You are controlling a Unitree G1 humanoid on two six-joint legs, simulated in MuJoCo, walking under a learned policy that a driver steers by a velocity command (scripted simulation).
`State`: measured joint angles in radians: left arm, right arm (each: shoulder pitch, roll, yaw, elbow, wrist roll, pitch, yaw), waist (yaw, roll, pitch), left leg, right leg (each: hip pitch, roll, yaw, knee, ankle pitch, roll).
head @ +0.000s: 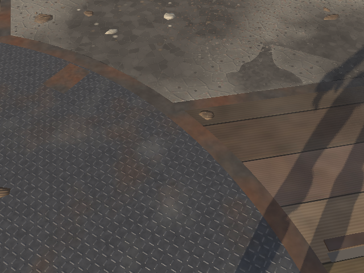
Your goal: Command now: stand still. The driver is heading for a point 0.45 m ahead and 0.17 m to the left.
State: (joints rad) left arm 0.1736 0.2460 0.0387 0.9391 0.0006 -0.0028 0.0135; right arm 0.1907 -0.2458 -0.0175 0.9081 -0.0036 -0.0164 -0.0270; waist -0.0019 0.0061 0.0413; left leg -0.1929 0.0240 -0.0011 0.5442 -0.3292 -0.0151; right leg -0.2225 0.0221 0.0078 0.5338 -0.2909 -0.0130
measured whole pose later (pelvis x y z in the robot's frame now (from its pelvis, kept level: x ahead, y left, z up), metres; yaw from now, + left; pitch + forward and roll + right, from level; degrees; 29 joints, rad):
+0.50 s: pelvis +0.00 +0.00 +0.00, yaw +0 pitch -2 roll +0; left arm 0.15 0.23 0.03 1.08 0.00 0.01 0.03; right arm 0.22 -0.23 -0.02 1.02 -0.01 -0.01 -0.04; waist 0.00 0.00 0.05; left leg -0.16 0.02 0.01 0.50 -0.31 -0.01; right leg -0.20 0.01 0.01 0.51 -0.28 -0.01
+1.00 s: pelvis +0.11 +0.03 +0.01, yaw +1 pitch +2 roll -1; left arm 0.08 0.26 0.05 0.95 -0.03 -0.10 -0.03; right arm 0.51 -0.19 -0.02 1.07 0.00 -0.08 0.00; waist -0.06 -0.01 0.00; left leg 0.05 -0.01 -0.01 0.26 -0.34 0.03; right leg -0.65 -0.06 -0.05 0.97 -0.21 -0.03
